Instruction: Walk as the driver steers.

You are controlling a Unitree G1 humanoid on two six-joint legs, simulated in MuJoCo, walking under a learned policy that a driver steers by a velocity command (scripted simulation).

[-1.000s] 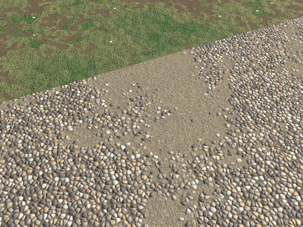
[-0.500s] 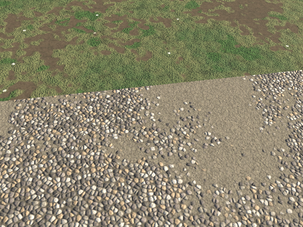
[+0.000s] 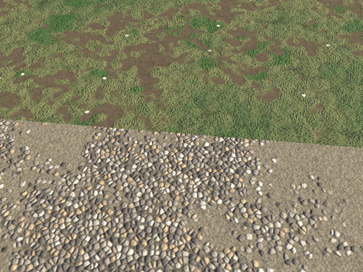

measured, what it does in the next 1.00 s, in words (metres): walks ahead: left foot, then right foot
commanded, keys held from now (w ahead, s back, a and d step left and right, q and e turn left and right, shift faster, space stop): w+q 0.24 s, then w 0.32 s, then w+e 0.44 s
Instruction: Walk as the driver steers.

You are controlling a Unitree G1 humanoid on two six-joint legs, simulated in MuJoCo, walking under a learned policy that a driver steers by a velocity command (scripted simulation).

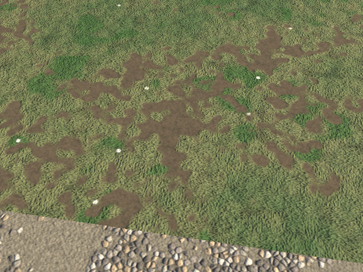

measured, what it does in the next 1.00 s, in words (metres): walks ahead, turning right: left foot, then right foot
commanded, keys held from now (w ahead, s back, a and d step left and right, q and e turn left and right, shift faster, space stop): w+e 0.80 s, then e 0.12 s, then q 0.08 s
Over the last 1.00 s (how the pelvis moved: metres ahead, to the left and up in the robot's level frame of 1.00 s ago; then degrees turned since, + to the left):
0.55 0.10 -0.02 3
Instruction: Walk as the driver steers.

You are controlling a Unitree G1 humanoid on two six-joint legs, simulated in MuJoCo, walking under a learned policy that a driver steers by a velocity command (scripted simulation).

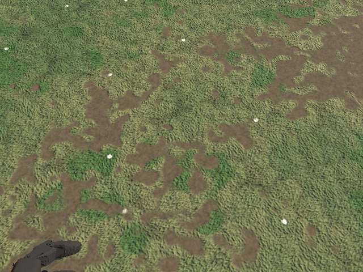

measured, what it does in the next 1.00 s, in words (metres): walks ahead, turning left: left foot, then right foot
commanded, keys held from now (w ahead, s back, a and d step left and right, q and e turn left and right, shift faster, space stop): q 1.00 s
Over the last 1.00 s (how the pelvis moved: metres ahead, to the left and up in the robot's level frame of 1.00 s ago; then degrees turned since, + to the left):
0.50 -0.11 0.00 -35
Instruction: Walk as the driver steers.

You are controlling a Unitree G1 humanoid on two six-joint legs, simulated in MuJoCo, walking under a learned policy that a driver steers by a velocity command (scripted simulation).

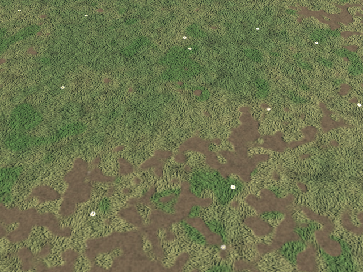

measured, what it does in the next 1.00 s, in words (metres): walks ahead: left foot, then right foot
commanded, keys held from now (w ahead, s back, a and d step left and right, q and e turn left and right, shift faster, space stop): q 0.12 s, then no key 0.26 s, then w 0.62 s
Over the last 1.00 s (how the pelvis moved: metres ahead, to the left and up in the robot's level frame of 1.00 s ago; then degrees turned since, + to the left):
0.11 0.04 0.02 30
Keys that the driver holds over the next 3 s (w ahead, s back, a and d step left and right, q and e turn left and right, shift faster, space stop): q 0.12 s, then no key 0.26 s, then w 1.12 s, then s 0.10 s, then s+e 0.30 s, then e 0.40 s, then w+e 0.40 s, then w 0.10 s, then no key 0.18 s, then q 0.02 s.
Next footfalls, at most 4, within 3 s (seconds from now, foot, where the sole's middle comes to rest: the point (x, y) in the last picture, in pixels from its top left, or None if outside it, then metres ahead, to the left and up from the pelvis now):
0.38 left None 0.01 0.15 -0.77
0.84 right None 0.21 -0.08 -0.77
1.36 left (141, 255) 0.53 0.18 -0.77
1.82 right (187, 199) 0.75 0.01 -0.77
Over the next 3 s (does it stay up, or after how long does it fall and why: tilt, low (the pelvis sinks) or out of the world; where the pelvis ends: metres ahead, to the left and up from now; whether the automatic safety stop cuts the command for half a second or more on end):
stays up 0.66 -0.02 0.01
